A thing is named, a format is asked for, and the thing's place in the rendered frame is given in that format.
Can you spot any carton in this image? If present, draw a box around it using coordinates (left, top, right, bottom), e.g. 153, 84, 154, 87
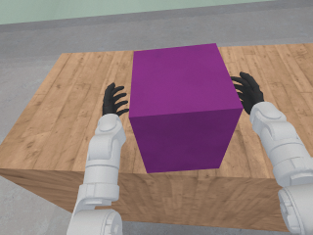
128, 43, 244, 173

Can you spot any right robot upper arm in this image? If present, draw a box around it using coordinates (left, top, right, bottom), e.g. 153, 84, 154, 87
278, 182, 313, 235

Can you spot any right robot forearm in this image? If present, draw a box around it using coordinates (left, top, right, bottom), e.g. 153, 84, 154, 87
249, 101, 313, 188

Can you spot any right robot hand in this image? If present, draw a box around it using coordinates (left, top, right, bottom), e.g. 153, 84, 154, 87
230, 71, 264, 115

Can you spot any pedestal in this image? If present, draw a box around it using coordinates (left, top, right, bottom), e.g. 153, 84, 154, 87
0, 43, 313, 232

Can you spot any left robot hand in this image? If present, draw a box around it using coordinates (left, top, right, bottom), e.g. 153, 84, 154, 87
102, 82, 129, 117

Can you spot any left robot forearm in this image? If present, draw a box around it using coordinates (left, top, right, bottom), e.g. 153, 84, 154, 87
67, 114, 126, 233

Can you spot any left robot upper arm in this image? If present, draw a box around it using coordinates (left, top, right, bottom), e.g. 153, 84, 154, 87
67, 209, 123, 235

